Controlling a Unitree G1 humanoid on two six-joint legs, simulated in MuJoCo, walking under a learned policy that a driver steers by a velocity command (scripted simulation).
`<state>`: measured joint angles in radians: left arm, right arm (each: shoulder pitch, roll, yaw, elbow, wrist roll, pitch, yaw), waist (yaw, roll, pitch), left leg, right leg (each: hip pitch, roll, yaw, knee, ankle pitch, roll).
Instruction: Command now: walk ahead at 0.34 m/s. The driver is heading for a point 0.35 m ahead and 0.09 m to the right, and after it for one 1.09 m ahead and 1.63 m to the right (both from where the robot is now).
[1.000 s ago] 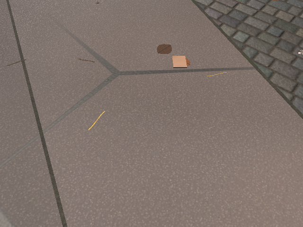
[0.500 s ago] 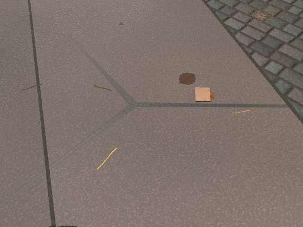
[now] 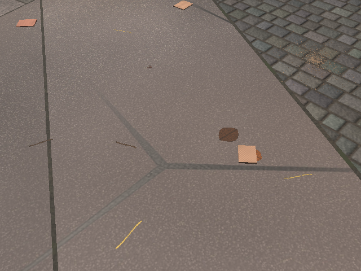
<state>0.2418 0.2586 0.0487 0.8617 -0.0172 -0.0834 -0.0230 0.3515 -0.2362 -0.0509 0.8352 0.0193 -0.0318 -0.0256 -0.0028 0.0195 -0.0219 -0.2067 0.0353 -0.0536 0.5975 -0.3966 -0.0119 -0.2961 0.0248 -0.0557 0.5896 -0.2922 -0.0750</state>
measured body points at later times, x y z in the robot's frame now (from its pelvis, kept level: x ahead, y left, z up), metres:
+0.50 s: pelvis +0.22 +0.06 +0.00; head +0.25 +0.07 +0.45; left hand +0.20 +0.33 -0.14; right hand +0.43 -0.19 -0.08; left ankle +0.31 +0.16 -0.73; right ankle +0.04 -0.09 -0.66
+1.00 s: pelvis +0.35 +0.03 +0.00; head +0.39 +0.00 +0.45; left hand +0.60 +0.24 -0.08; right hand +0.39 -0.28 -0.12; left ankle +0.31 +0.17 -0.68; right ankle +0.38 -0.07 -0.73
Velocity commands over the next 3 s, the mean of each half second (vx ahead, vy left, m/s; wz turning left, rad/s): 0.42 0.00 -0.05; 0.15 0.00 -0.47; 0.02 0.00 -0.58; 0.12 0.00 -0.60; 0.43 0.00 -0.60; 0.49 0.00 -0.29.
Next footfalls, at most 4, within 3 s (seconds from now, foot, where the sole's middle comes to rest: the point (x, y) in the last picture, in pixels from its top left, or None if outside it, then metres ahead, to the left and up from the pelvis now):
0.44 left None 0.35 0.16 -0.76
0.94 right None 0.42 -0.09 -0.76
1.38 left None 0.50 0.13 -0.76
1.82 right None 0.32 -0.06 -0.76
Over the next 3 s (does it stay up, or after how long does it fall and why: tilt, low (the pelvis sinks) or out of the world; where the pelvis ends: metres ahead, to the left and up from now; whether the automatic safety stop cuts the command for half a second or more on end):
stays up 0.56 -0.48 0.02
